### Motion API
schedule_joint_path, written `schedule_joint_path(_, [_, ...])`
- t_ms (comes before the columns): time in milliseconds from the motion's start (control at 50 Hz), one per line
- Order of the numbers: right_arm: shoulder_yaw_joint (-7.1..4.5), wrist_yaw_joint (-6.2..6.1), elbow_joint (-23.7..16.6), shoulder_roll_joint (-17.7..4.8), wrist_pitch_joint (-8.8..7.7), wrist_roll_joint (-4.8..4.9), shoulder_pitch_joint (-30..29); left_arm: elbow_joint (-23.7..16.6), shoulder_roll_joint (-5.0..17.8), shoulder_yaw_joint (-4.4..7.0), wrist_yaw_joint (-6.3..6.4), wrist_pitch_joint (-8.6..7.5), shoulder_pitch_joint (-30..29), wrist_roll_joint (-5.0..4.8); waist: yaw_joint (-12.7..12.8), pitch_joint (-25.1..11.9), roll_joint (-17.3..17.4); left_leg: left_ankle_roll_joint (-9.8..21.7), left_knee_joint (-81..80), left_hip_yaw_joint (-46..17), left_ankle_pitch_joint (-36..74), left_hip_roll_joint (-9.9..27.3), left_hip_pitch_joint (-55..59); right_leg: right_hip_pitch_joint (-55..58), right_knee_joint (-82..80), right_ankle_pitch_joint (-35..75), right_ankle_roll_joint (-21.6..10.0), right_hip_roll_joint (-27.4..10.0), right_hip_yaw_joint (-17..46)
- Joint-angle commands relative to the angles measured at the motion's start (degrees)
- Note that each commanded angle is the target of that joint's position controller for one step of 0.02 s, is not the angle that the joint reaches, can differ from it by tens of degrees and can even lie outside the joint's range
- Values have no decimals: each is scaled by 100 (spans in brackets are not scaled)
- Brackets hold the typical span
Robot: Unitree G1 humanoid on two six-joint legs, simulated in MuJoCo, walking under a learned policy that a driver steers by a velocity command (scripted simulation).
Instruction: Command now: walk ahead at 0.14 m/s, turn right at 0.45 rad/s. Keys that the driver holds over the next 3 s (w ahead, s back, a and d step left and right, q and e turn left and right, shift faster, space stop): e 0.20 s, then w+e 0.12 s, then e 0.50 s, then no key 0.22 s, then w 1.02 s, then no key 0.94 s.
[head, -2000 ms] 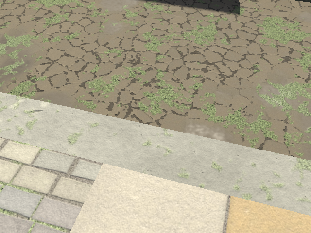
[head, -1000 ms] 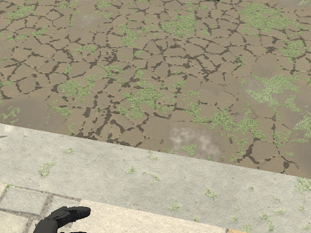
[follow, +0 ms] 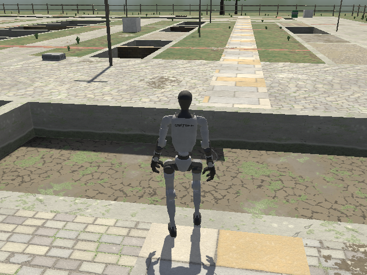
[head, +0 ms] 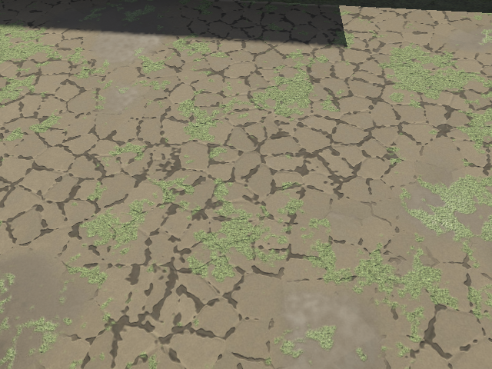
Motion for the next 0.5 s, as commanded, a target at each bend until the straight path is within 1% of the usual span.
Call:
schedule_joint_path(20, [-262,-137,-493,-1075,220,186,-357,-712,509,73,-96,16,126,-15,124,-365,687,607,-85,-1040,3577,1741,264,382,-549,-435,-124,-14,-146])
schedule_joint_path(40, [-282,-153,-559,-1116,278,237,-590,-675,601,122,-102,3,531,-11,376,-571,526,373,506,-848,3409,1493,106,1127,-1252,315,-281,68,-141])
schedule_joint_path(60, [-295,-162,-680,-1157,238,186,-698,-742,1176,263,-18,-14,936,112,541,-816,-545,-112,2305,-314,2479,660,-532,1983,-1885,2596,-778,-462,1018])
schedule_joint_path(80, [-140,-97,-1059,-662,194,6,-807,-837,1658,332,-17,-23,1066,215,330,-1003,-2089,-383,4069,-486,-1605,-632,-2406,2697,-2622,3093,-1922,-1374,3257])
schedule_joint_path(100, [-147,-21,-1056,-778,132,53,-552,-967,1396,193,-52,-114,1019,290,283,-1668,-1849,-303,4769,-1746,-1894,-331,-2525,2791,-2671,2619,-2156,-1702,3784])
schedule_joint_path(120, [-208,-16,-1132,-981,168,214,-598,-1086,1211,177,-88,-190,652,215,209,-1362,-1594,-284,5061,-1744,-1559,-228,-3027,2740,-2679,1519,-2007,-1583,3520])
schedule_joint_path(140, [-254,-69,-1033,-1085,219,169,-697,-1166,1054,142,-64,-207,532,105,226,-927,-795,-308,5132,-1663,-1159,-116,-3153,2494,-2636,890,-1628,-1287,3009])
schedule_joint_path(160, [-292,-118,-1047,-1113,285,55,-770,-1291,1064,137,-25,-158,238,51,143,-792,-434,-352,4989,-1660,-785,-28,-2945,2134,-2580,792,-1400,-1052,2638])
schedule_joint_path(180, [-306,-121,-1152,-1113,347,-2,-816,-1442,1023,106,-1,-112,11,31,32,-764,-342,-423,4815,-1624,-561,-10,-2521,1751,-2544,1027,-1303,-810,2349])
schedule_joint_path(200, [-311,-109,-1284,-1099,379,6,-924,-1550,1013,90,2,-74,-55,53,-2,-740,-233,-477,4632,-1577,-375,-67,-2288,1613,-2573,1059,-1253,-672,2236])
schedule_joint_path(220, [-284,-88,-1404,-1026,384,10,-965,-1601,1001,84,5,-62,0,53,-25,-823,-204,-500,4262,-1540,-209,-71,-2144,1693,-2646,677,-1205,-556,2192])
schedule_joint_path(240, [-246,-72,-1498,-952,383,13,-1018,-1635,994,93,13,-54,70,17,-12,-826,-270,-511,3701,-1514,-95,-51,-2112,1841,-2739,54,-1133,-443,2180])
schedule_joint_path(260, [-195,-52,-1590,-881,372,10,-1111,-1669,1014,114,35,-37,138,-19,35,-778,-378,-514,3046,-1506,-23,-19,-2101,1977,-2829,-641,-1048,-351,2211])
schedule_joint_path(280, [-143,-23,-1677,-825,348,12,-1236,-1716,1073,144,67,-10,162,-28,106,-724,-507,-504,2392,-1494,-20,-16,-1985,2027,-2899,-1126,-967,-302,2267])
schedule_joint_path(300, [-97,14,-1763,-791,306,22,-1369,-1764,1145,171,98,25,178,-9,188,-691,-651,-485,1800,-1465,-128,-42,-1797,2018,-2952,-1391,-916,-301,2352])
schedule_joint_path(340, [-52,103,-1865,-816,190,70,-1511,-1844,1301,224,133,86,188,29,325,-610,-923,-418,942,-1399,-398,-115,-1385,1899,-3031,-1663,-876,-339,2591])
schedule_joint_path(360, [-53,147,-1866,-881,124,83,-1490,-1879,1347,241,134,103,201,24,376,-575,-1001,-365,677,-1387,-361,-138,-1257,1871,-3061,-1719,-877,-365,2763])
schedule_joint_path(380, [-63,186,-1850,-962,57,75,-1423,-1918,1374,251,133,116,186,-7,394,-570,-1033,-294,448,-1404,-161,-137,-1113,1831,-3084,-1735,-876,-398,2939])
schedule_joint_path(400, [-69,224,-1827,-1014,-7,41,-1327,-1956,1393,253,132,124,125,-48,362,-585,-1035,-210,190,-1422,62,-121,-905,1754,-3068,-1735,-845,-400,3053])
schedule_joint_path(420, [-65,262,-1784,-1010,-67,-20,-1162,-1998,1395,245,132,135,2,-95,252,-627,-991,-119,-186,-1394,409,-99,-543,1592,-2999,-1781,-751,-337,3065])
schedule_joint_path(440, [-61,280,-1732,-994,-97,-103,-955,-1992,1356,228,134,132,-40,-141,126,-661,-959,-46,-510,-1363,693,-30,-36,1293,-2895,-1922,-582,-201,2979])
schedule_joint_path(460, [-50,295,-1694,-1033,-107,-219,-652,-2039,1217,161,91,135,-76,-133,-2,-828,-756,93,-624,-1511,887,371,636,865,-2630,-1970,-374,-49,2835])
schedule_joint_path(480, [-98,320,-1681,-1291,-90,-311,-343,-2140,1008,98,46,120,-306,-148,-151,-772,-191,368,-911,-2162,1012,1120,1093,122,-1755,-1948,-137,423,2212])
schedule_joint_path(500, [-249,329,-1600,-1853,-44,-383,-204,-2405,961,97,8,43,-547,-265,-77,-481,1390,862,-1684,-3298,1286,1914,735,-397,-506,-1932,102,1067,1016])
